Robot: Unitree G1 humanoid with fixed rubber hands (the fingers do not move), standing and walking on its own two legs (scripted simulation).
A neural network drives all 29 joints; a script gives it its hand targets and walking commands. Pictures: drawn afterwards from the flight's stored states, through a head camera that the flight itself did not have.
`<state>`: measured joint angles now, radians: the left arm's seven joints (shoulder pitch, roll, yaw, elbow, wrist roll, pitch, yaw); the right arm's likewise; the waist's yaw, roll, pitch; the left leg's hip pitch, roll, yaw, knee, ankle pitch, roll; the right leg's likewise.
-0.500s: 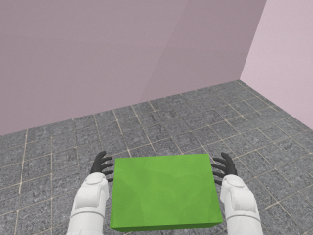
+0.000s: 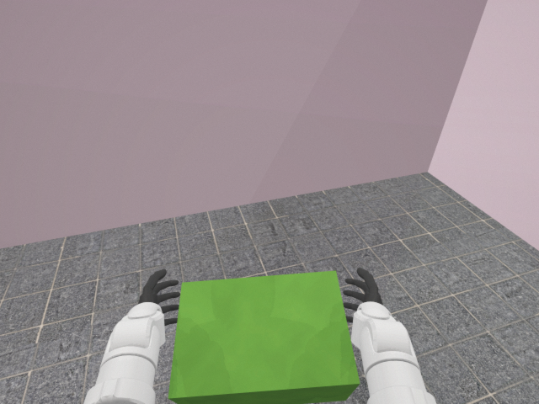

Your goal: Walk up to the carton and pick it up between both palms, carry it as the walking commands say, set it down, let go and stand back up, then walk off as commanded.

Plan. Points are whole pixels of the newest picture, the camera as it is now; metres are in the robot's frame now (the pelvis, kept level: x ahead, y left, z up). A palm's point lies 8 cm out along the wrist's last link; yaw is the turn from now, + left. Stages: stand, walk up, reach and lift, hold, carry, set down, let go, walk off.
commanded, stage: hold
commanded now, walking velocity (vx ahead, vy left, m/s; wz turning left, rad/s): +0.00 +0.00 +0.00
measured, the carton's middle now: (264, 341) +0.30 +0.03 -0.07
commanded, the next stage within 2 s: set down in 0.12 s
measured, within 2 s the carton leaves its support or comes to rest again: neither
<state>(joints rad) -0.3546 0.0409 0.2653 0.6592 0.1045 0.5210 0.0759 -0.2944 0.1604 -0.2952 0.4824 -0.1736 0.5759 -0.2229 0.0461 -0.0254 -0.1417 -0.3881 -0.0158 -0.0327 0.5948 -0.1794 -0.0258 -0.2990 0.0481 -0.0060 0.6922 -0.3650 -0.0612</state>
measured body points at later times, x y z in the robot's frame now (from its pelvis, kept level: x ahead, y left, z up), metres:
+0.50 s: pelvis +0.03 +0.03 +0.02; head +0.02 +0.05 +0.47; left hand +0.33 +0.20 -0.01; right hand +0.30 -0.16 +0.00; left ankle +0.09 +0.14 -0.72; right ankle +0.00 -0.08 -0.72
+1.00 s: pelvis +0.01 +0.05 -0.03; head +0.11 +0.05 +0.41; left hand +0.33 +0.20 -0.10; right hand +0.32 -0.17 -0.09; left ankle +0.09 +0.14 -0.72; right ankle +0.01 -0.08 -0.72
